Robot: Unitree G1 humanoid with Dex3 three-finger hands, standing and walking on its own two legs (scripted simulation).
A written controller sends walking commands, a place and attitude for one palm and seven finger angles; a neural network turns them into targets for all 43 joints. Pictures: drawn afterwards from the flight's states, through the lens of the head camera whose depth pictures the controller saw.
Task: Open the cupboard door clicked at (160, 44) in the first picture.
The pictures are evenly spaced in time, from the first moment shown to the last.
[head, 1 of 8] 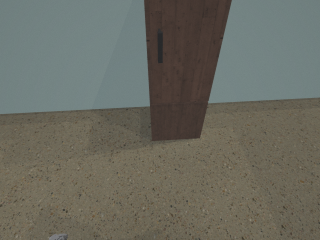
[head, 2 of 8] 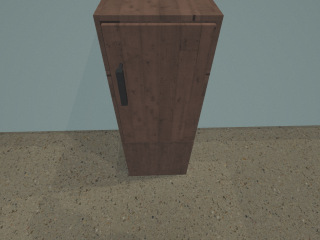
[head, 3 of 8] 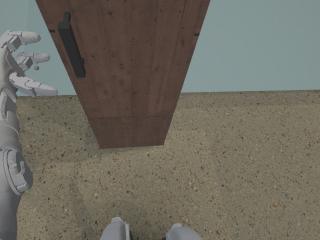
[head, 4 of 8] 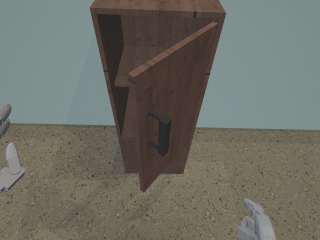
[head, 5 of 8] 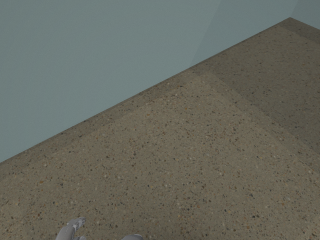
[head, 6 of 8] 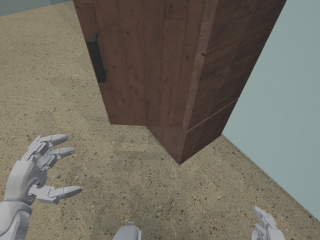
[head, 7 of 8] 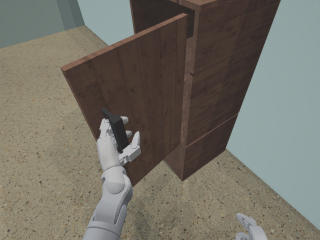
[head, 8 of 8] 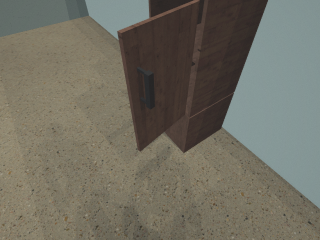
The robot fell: no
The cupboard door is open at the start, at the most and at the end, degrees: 0 101 100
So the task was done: yes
